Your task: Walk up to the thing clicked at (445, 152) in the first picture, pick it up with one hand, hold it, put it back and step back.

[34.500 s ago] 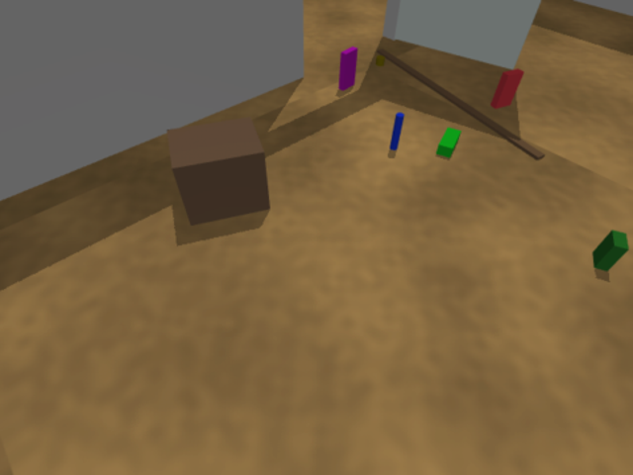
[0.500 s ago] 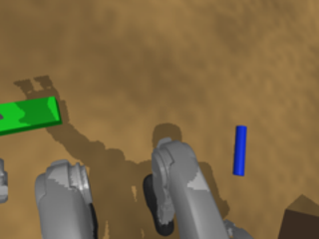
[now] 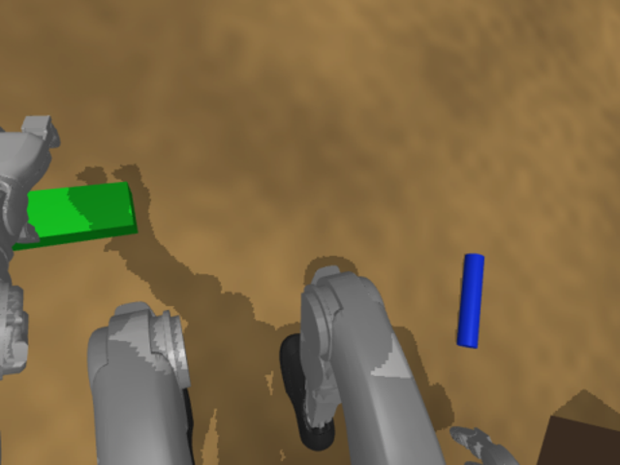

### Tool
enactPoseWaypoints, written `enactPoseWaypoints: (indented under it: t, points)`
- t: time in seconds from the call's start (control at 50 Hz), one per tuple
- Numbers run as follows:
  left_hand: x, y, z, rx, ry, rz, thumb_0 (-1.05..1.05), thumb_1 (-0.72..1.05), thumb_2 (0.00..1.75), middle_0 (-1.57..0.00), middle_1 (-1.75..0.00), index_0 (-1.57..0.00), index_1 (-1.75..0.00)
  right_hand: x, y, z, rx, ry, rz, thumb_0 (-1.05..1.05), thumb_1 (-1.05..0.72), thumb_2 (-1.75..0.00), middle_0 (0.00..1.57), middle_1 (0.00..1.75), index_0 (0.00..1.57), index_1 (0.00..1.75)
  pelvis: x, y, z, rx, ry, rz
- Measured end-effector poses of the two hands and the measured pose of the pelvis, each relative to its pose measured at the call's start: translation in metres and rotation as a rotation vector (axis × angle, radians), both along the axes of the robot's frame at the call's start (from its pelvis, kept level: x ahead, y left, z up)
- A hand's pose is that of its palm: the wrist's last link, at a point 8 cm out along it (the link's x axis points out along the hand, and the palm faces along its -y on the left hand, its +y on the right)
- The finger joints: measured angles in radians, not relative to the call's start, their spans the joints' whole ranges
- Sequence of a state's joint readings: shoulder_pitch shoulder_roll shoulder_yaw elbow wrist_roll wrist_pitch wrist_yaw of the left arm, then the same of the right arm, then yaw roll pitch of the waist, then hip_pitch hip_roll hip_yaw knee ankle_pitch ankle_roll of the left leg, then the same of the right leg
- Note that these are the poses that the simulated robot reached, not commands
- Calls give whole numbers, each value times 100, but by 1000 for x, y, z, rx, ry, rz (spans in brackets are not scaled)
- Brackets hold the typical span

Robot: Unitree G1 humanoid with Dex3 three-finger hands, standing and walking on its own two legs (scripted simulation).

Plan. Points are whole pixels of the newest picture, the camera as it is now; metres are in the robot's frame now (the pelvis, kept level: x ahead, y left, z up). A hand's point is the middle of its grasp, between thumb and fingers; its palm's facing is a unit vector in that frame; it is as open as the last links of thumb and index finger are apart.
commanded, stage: home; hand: left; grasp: from above
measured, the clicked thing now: (71, 215) +0.50 +0.26 -0.32
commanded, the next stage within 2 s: none
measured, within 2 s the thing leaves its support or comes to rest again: neither
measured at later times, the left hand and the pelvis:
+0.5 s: hand out of the picture +0.47 +0.29 -0.08, palm faces -0.36 -0.39 -0.85, open 9.9 cm; pelvis +0.02 +0.01 +0.05, yaw +1 degrees
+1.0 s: hand out of the picture +0.29 +0.23 +0.13, palm faces +0.01 -0.93 -0.38, open 7.4 cm; pelvis +0.03 +0.00 +0.24, yaw +6 degrees
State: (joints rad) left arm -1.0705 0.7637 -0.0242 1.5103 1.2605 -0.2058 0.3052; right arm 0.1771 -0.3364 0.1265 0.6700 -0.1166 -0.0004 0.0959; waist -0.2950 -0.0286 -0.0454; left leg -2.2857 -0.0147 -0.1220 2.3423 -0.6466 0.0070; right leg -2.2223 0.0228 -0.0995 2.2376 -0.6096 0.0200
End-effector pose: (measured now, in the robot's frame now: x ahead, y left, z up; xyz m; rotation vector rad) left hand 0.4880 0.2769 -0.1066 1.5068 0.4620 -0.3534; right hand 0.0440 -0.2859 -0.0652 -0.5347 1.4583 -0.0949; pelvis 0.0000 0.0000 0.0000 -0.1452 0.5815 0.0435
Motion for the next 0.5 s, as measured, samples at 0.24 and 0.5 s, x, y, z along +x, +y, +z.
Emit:
enactPoseWaypoints:
  t: [0.24,0.5]
  points:
    - [28,18,-24,2,-139,82,0,-35,97,-20,-87,-18,-87,-22,42,-29,90,72,-51,0,-89,-89,20,30,20,30,10,6,-20,-16,37,-4]
    - [-17,25,78,-221,-67,373,0,31,94,-24,-53,-22,-54,35,40,10,198,-61,-101,0,-90,-90,20,30,20,30,24,8,53,11,83,10]
